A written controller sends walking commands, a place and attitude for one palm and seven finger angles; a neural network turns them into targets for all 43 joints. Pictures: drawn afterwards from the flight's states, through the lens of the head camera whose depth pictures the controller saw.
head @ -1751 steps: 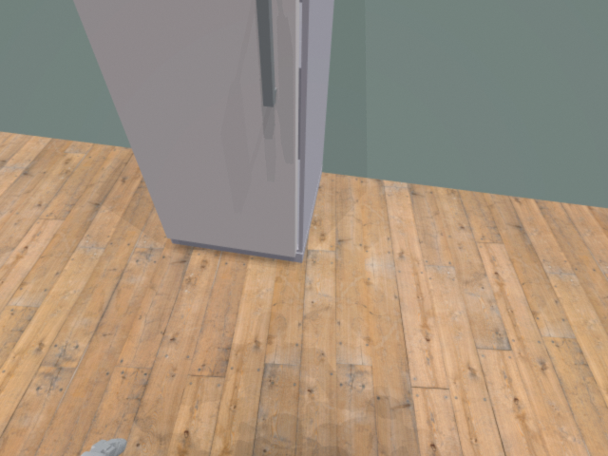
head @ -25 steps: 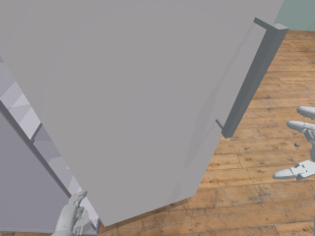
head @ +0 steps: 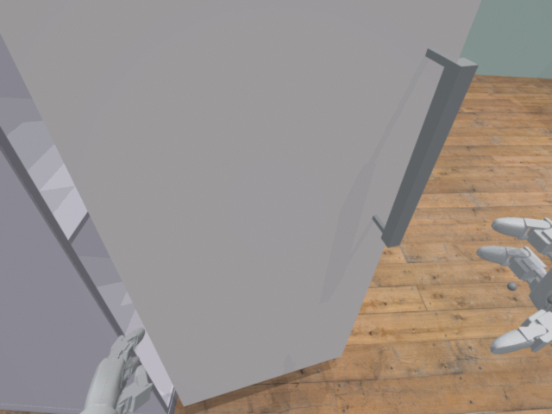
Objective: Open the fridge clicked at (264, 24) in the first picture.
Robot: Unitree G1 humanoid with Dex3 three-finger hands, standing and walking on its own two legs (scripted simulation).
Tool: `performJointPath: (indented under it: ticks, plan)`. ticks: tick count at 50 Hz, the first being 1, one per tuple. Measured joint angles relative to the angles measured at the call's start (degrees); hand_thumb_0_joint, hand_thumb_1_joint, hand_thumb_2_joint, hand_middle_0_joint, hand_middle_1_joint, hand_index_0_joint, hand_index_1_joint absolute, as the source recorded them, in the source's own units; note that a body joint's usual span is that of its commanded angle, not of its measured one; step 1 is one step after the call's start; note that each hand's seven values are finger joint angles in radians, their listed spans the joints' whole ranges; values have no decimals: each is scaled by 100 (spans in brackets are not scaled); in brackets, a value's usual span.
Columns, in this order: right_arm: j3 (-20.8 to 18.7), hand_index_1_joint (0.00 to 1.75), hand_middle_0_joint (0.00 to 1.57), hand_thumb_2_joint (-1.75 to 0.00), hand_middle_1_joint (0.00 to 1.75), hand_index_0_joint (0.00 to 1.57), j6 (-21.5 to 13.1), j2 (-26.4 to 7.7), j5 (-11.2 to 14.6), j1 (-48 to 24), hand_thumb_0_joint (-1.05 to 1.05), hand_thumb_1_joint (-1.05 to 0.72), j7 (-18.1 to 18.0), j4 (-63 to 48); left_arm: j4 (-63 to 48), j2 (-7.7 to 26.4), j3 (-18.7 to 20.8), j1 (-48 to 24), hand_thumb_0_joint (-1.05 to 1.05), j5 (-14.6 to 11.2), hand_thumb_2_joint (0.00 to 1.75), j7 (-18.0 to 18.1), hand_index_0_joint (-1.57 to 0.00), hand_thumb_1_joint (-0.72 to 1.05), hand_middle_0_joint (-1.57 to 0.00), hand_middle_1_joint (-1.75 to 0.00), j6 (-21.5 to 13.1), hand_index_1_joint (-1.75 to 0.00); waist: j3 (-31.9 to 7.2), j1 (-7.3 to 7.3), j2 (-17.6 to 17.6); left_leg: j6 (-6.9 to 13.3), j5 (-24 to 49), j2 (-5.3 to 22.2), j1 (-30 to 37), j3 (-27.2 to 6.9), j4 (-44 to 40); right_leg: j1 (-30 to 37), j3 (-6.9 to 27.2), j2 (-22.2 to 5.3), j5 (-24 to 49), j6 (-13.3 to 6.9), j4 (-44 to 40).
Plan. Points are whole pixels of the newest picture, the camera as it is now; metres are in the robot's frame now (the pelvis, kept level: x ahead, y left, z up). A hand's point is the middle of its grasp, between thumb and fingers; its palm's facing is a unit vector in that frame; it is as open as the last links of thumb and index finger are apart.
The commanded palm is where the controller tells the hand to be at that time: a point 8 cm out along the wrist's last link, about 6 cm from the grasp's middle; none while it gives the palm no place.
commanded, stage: draw the hand back to the body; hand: right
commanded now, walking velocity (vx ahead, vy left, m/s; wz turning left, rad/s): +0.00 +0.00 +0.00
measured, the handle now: (409, 162) +0.45 -0.21 +0.17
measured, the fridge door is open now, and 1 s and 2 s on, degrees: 69 69 69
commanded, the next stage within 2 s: step back with the hand held close in 1.04 s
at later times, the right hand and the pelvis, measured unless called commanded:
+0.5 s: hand (527, 289) +0.22 -0.27 +0.16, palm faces +0.48 +0.81 -0.34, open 10.4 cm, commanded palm +0.17 -0.31 +0.18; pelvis +0.01 -0.01 +0.01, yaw +1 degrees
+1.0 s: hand (513, 304) +0.20 -0.25 +0.16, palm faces +0.49 +0.79 -0.37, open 7.5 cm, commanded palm +0.16 -0.28 +0.18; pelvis +0.01 +0.02 +0.01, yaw +1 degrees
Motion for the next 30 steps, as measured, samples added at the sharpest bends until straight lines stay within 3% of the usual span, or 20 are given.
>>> performJointPath:
  ticks: [3, 5, 9, 17, 30]
  plan:
    - [187, 108, 25, -25, 109, 25, -353, 185, -656, 285, -2, 44, -1448, -530, 113, -134, -30, -121, 2, 224, 90, -57, -20, 91, -21, -30, -132, -30, 169, 9, 35, -16, 131, 17, 129, -21, -205, 127, -23, 25, 107, -8, -185]
    - [260, 105, 25, -27, 106, 25, -518, 382, -973, 526, -2, 39, -2170, -876, 184, -220, -30, -181, 2, 315, 90, -93, -20, 91, -21, -30, -167, -30, 248, -8, 41, -33, 203, 41, 179, -58, -314, 202, -62, 54, 182, -30, -326]
    - [467, 98, 24, -33, 98, 24, -787, 643, -1353, 871, -2, 26, -2929, -1310, 374, -360, -5, -192, 2, 417, 90, -145, -20, 91, -21, -30, -123, -30, 287, -112, 38, -67, 275, 107, 299, -96, -489, 369, -104, 129, 297, -73, -594]
    - [625, 82, 23, -47, 82, 24, -895, 729, -1585, 1020, -1, -1, -3269, -1388, 583, -482, 26, -292, 2, 463, 90, -171, -20, 90, -21, -30, 129, -30, 350, -193, -26, -88, 328, 146, 614, -110, -743, 722, -120, 181, 389, -83, -924]
    - [621, 54, 22, -69, 55, 22, -936, 683, -1589, 1761, 0, -47, -3190, -1951, 376, -344, 212, -342, 1, 488, 90, -222, -20, 91, -21, -30, 352, -30, 287, -116, -116, -10, 307, 24, 814, -114, -883, 925, -121, 65, 354, 15, -1039]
